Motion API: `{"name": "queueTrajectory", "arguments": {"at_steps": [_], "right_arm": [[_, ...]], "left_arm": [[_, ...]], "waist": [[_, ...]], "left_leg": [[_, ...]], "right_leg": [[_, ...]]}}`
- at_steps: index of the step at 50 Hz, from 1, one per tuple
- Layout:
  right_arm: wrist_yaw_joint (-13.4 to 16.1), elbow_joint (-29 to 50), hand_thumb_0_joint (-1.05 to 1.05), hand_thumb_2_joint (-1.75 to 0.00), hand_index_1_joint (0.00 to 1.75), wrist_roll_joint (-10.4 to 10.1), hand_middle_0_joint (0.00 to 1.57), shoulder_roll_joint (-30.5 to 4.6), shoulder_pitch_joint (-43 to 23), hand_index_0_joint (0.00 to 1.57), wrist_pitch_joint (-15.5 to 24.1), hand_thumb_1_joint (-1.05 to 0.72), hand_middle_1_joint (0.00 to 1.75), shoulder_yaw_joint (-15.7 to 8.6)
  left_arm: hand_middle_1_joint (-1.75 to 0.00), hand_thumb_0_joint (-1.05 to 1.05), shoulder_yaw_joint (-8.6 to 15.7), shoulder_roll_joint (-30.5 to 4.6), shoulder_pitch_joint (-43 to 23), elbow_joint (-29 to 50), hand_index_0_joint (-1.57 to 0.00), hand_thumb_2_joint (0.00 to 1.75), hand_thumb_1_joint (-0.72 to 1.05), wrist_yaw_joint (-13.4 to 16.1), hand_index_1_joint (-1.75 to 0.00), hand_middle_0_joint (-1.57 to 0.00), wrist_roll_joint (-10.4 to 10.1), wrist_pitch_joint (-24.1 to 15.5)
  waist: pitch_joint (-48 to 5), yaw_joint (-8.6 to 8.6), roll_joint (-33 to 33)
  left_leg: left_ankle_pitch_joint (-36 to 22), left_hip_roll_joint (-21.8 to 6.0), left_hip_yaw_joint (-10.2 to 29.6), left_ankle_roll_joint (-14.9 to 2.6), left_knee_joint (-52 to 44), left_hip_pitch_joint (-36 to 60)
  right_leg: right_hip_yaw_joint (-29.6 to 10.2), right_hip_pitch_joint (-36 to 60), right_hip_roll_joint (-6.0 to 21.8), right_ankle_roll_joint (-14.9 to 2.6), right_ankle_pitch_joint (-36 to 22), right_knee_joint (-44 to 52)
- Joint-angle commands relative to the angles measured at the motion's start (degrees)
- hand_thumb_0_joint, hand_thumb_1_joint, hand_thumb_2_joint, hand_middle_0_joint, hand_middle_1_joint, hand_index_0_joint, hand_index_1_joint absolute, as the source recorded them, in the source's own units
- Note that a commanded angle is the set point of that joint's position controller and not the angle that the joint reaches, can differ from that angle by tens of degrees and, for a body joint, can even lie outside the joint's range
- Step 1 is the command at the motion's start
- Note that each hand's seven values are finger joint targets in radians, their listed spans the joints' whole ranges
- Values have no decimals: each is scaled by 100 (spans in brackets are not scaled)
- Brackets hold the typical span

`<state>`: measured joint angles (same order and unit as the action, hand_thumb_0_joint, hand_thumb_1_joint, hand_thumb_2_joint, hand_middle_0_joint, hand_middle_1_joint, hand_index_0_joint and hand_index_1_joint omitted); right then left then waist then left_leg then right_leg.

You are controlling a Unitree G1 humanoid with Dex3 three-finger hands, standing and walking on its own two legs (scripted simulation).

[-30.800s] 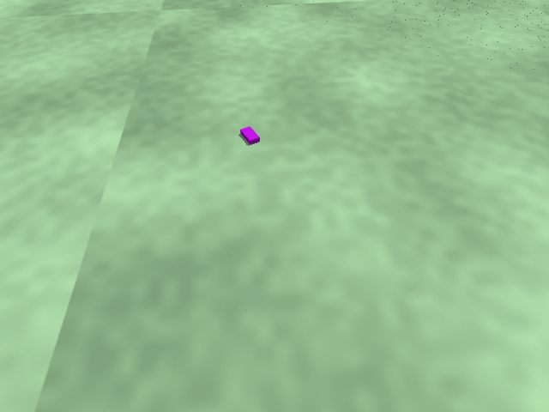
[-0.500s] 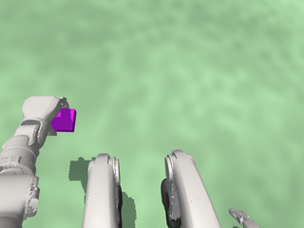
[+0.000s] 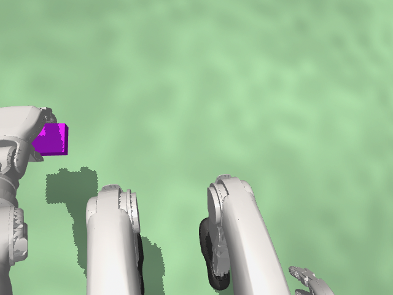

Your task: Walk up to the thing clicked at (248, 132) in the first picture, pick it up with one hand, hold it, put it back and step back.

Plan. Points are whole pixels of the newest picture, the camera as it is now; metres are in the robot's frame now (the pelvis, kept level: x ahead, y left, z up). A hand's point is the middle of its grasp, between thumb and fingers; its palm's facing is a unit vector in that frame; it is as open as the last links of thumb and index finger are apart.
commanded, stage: crouch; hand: left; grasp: from above
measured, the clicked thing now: (33, 140) +0.43 +0.33 -0.20
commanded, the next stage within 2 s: lower in 0.34 s
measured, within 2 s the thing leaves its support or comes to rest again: rests again in 1.62 s
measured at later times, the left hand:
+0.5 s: hand (37, 142) +0.43 +0.33 -0.22, palm faces -0.46 -0.06 -0.88, open 9.3 cm
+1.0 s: hand (49, 147) +0.43 +0.33 -0.28, palm faces -0.46 -0.10 -0.88, open 9.3 cm
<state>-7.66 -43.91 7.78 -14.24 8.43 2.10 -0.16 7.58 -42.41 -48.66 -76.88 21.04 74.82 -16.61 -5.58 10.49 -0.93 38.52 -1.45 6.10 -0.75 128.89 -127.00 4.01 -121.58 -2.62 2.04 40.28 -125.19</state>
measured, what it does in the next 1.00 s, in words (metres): lowers itself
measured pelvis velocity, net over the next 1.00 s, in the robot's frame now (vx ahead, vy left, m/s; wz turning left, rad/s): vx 0.00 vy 0.00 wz -0.07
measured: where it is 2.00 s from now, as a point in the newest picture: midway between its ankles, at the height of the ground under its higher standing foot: (175, 271)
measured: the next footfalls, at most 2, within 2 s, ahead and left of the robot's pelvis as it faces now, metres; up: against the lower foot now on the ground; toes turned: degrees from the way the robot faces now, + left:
none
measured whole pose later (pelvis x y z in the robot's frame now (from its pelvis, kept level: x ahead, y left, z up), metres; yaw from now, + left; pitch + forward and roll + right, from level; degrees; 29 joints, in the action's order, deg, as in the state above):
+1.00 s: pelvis +0.00 +0.00 -0.08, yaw -4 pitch +30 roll -10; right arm -8.5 -43.5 13.3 -15.7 3.9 3.8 7.7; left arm 12.3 -53.8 -51.8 -89.7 28.9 79.1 -21.2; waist 2.3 14.7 -6.1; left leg 39.8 -1.5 11.2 0.6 144.8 -135.9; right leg 8.0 -129.9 -4.3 2.0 40.0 -138.8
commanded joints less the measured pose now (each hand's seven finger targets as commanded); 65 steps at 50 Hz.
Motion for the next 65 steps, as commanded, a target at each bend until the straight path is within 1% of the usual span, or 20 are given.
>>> {"name": "queueTrajectory", "arguments": {"at_steps": [1,4,7,10,12,22,28,32,34,35,42,47,51,53,54,57,61,62,64,65], "right_arm": [[56,96,0,-90,30,0,20,-1450,1120,20,45,-91,30,-391],[55,90,0,-90,30,41,20,-1468,1092,20,54,-91,30,-322],[49,81,0,-90,30,62,20,-1452,1040,20,61,-90,30,-234],[56,53,0,-90,30,74,20,-1468,958,20,65,-90,30,-190],[62,31,0,-90,30,90,20,-1472,966,20,71,-90,30,-154],[76,15,0,-90,30,113,20,-1519,883,20,50,-91,30,-69],[66,7,0,-90,30,167,20,-1551,852,20,29,-90,30,36],[43,64,0,-90,30,244,20,-1621,782,20,30,-90,30,117],[46,57,0,-90,30,268,20,-1676,761,20,26,-90,30,129],[40,98,0,-90,30,314,20,-1654,682,20,35,-90,30,171],[27,91,0,-90,30,437,20,-1753,603,20,123,-90,30,211],[-22,137,0,-89,30,546,20,-1755,525,20,208,-89,30,329],[-27,56,0,-89,30,605,20,-1824,626,20,246,-89,30,407],[-44,48,0,-89,30,653,20,-1806,587,20,252,-89,30,434],[-51,154,0,-89,30,642,20,-1815,462,20,280,-89,30,450],[-63,142,0,-89,30,671,20,-1838,456,20,323,-89,30,541],[-72,128,0,-89,30,744,20,-1935,473,20,332,-89,30,571],[-95,173,0,-89,30,765,20,-1901,396,20,361,-89,30,611],[-90,162,0,-89,30,733,20,-1946,368,20,388,-89,30,615],[-114,238,0,-89,30,758,20,-1963,328,20,417,-89,30,656]], "left_arm": [[-54,0,315,-1771,-1866,823,-110,62,74,298,-52,-107,-72,-118],[-54,0,464,-1984,-1894,823,-110,63,73,397,-52,-108,-7,-187],[-55,0,361,-1895,-1941,523,-108,61,72,447,-53,-105,-1,-212],[-54,0,448,-2207,-2002,474,-106,60,69,502,-52,-103,48,-230],[-56,0,358,-2051,-1949,324,-106,61,70,501,-54,-104,42,-204],[-55,0,386,-2275,-1888,258,-106,60,69,446,-53,-104,29,-216],[-53,0,369,-2264,-1777,28,-106,61,68,445,-52,-105,-4,-307],[-53,0,462,-2506,-1925,-14,-109,61,72,535,-52,-107,93,-462],[-54,0,703,-2719,-1865,-94,-110,61,74,649,-52,-108,122,-530],[-55,0,555,-2572,-1895,-84,-110,63,74,674,-53,-108,159,-563],[-59,0,750,-2893,-1831,-190,-113,65,80,938,-57,-111,281,-569],[-56,0,569,-2740,-1914,-460,-107,61,74,1076,-53,-105,279,-477],[-53,0,851,-3142,-1695,-674,-107,58,73,1183,-50,-104,311,-449],[-53,0,808,-3062,-1703,-693,-107,62,73,1207,-51,-105,324,-417],[-54,0,577,-2811,-1813,-636,-108,62,73,1189,-51,-106,253,-440],[-55,0,576,-2866,-1648,-812,-106,58,72,1230,-51,-103,213,-407],[-56,0,838,-3192,-1569,-903,-107,59,74,1345,-52,-104,270,-403],[-55,0,631,-3092,-1659,-940,-107,60,73,1333,-52,-104,323,-386],[-56,0,735,-3199,-1633,-972,-105,62,71,1379,-53,-103,273,-401],[-55,0,587,-3093,-1708,-895,-106,62,71,1380,-53,-104,284,-409]], "waist": [[-3842,-81,1716],[-3832,-91,1766],[-3616,2,1697],[-3753,-88,1802],[-3633,-6,1724],[-3575,-24,1834],[-3412,100,1585],[-3366,165,1750],[-3307,157,1869],[-3336,153,1967],[-3206,235,2170],[-2941,381,2145],[-2956,370,2091],[-2963,404,2008],[-2978,419,2060],[-2942,431,2029],[-2819,459,2145],[-2719,526,2175],[-2652,512,2137],[-2621,571,2216]], "left_leg": [[-1125,67,-207,-44,-1181,3426],[-1062,70,-234,-37,-1041,3263],[-761,93,-273,-68,-923,2914],[-771,89,-312,-65,-812,2817],[-754,88,-305,-76,-730,2741],[-868,83,-247,-50,-516,2592],[-1160,60,-227,-91,-196,2399],[-1209,43,-168,-65,-92,2434],[-1181,42,-130,-25,-107,2465],[-1114,39,-129,-26,-82,2492],[-971,12,-105,0,27,2439],[-970,-5,-57,-6,148,2258],[-1099,-18,-44,-11,268,2140],[-1152,-41,-50,-31,376,2078],[-1111,-43,-24,-25,355,2095],[-1145,-47,10,-24,382,2066],[-1110,-63,70,18,329,2147],[-1012,-82,70,11,395,2091],[-945,-87,97,8,390,2039],[-987,-78,85,17,385,2039]], "right_leg": [[359,1258,-117,-424,-1279,1107],[408,1216,-116,-424,-1279,955],[429,1135,-143,-415,-1048,930],[435,1195,-180,-431,-1038,799],[462,1130,-182,-415,-1053,759],[557,1005,-206,-419,-1163,473],[588,1112,-240,-357,-1463,390],[667,1040,-265,-372,-1506,244],[730,945,-241,-388,-1429,110],[728,899,-272,-391,-1382,97],[804,782,-286,-392,-1298,-36],[847,700,-317,-389,-1335,-110],[859,945,-328,-362,-1494,-154],[835,1000,-356,-338,-1586,-129],[824,974,-372,-353,-1549,-138],[887,1039,-387,-341,-1582,-185],[1016,943,-392,-360,-1523,-282],[964,906,-407,-365,-1465,-290],[981,878,-417,-368,-1414,-260],[986,915,-412,-366,-1444,-283]]}}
